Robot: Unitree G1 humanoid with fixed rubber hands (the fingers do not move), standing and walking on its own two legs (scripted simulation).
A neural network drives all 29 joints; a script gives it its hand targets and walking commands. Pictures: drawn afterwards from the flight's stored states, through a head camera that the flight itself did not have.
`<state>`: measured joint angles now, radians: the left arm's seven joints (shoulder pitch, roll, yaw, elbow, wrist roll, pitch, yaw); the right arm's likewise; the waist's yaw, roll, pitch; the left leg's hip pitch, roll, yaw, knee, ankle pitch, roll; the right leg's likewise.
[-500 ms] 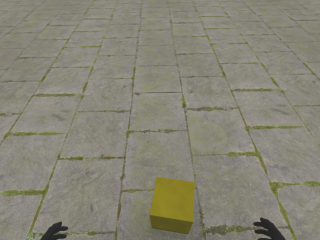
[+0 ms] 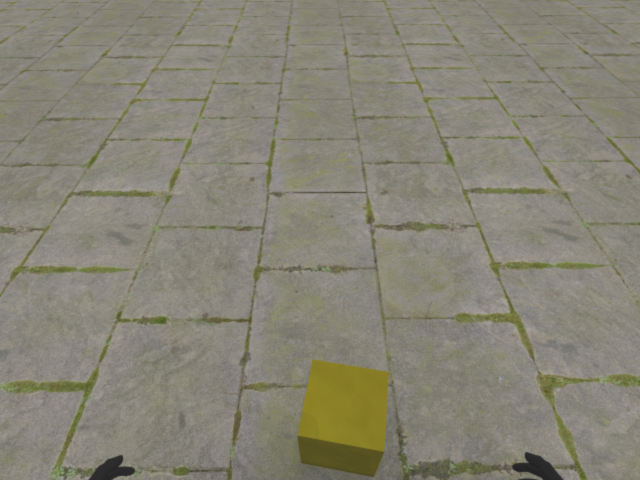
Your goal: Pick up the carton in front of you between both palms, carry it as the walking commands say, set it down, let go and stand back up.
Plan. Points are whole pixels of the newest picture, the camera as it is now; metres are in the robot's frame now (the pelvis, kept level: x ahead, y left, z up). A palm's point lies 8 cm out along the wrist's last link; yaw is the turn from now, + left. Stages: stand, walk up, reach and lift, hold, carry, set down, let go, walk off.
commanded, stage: stand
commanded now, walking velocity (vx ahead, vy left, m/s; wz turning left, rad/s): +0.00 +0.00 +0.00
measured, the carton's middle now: (343, 418) +0.43 -0.05 -0.65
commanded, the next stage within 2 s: none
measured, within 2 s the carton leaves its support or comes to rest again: neither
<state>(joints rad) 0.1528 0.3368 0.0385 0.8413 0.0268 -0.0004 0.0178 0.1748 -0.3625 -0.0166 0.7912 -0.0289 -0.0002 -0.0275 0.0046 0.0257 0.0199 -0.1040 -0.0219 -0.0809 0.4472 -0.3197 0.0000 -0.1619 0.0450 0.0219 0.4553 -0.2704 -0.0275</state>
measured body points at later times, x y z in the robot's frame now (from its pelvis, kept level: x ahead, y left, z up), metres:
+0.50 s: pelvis -0.02 +0.00 +0.01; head -0.02 -0.01 +0.46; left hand +0.09 +0.31 -0.10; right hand +0.09 -0.31 -0.11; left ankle -0.05 +0.12 -0.74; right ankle -0.02 -0.10 -0.74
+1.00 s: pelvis -0.03 +0.00 +0.01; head -0.03 -0.01 +0.46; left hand +0.08 +0.31 -0.10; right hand +0.07 -0.31 -0.11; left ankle -0.05 +0.12 -0.74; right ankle -0.02 -0.10 -0.74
